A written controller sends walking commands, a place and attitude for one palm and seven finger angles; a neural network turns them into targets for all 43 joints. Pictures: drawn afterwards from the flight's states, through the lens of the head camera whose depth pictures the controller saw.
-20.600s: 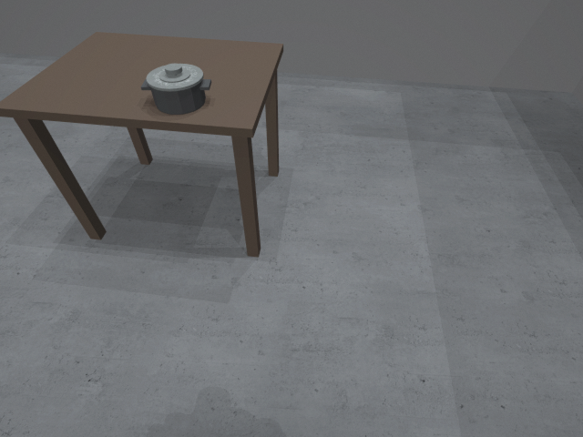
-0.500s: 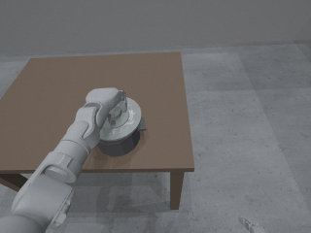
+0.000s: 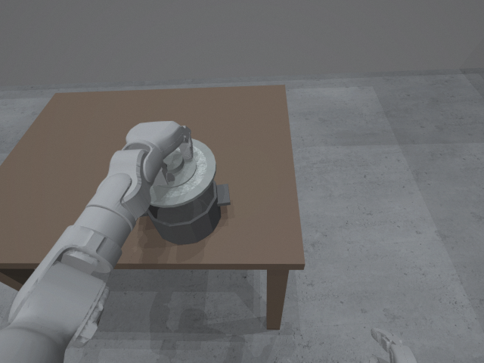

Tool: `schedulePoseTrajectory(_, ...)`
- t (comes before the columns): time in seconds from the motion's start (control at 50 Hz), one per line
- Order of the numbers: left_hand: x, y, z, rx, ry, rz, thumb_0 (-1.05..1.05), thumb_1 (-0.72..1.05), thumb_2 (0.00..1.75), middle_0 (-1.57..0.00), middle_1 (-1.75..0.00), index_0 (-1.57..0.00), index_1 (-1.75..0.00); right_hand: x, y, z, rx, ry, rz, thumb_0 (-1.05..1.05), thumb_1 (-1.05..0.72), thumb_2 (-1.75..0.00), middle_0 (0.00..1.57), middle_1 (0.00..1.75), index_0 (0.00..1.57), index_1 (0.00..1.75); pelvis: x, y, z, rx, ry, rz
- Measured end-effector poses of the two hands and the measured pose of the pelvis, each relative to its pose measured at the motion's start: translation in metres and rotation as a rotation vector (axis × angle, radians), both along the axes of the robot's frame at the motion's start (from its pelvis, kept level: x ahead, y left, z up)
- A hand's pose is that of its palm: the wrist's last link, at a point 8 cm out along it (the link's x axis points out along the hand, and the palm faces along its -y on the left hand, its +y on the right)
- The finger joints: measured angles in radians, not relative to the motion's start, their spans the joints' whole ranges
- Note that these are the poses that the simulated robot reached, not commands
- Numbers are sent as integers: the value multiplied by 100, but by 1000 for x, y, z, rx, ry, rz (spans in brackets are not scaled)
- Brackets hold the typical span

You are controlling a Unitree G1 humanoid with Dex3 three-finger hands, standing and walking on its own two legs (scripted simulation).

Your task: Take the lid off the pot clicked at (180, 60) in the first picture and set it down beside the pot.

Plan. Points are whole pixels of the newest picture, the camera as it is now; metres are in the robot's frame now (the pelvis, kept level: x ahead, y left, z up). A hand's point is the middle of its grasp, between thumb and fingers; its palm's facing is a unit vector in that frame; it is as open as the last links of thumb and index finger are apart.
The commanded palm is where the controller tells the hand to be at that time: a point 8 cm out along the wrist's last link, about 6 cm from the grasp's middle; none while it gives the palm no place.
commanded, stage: lift the lid straight up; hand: left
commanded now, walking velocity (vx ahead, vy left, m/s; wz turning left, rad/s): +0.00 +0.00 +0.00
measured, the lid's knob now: (170, 162) +0.46 +0.15 +0.07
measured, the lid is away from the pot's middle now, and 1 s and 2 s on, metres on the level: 0.01 0.01 0.10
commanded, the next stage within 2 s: move the lid sideways beside the pot in 0.98 s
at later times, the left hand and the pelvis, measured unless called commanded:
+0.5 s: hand (161, 146) +0.43 +0.14 +0.14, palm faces -0.24 -0.04 -0.97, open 7.8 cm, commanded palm +0.41 +0.15 +0.22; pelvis +0.00 +0.00 +0.00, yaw +0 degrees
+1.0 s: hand (157, 138) +0.42 +0.14 +0.17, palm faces -0.24 -0.02 -0.97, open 7.8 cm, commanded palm +0.41 +0.15 +0.24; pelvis -0.01 +0.00 +0.00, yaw +1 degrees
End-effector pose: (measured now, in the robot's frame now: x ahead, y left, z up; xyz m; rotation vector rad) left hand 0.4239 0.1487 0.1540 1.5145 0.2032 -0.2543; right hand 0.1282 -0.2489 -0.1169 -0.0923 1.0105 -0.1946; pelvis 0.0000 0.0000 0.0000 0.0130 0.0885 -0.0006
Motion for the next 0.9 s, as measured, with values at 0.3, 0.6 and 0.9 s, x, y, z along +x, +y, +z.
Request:
schedulePoseTrajectory(0.3,3,-1,25,9,-23,-5,1,22,77,-60,-94,-65,-96,4,10,1,12,-26,21,1,-91,-90,20,30,20,30,-3,4,1,1,-7,4)
schedulePoseTrajectory(0.6,-2,-7,53,8,-74,1,1,21,77,-60,-94,-65,-97,9,11,4,25,-54,39,1,-91,-90,20,30,20,30,-4,4,2,3,-23,4)
schedulePoseTrajectory(0.9,-7,-6,71,16,-59,33,1,21,77,-60,-94,-65,-97,21,11,10,20,-99,70,1,-91,-90,20,30,20,30,-10,0,2,4,-38,15)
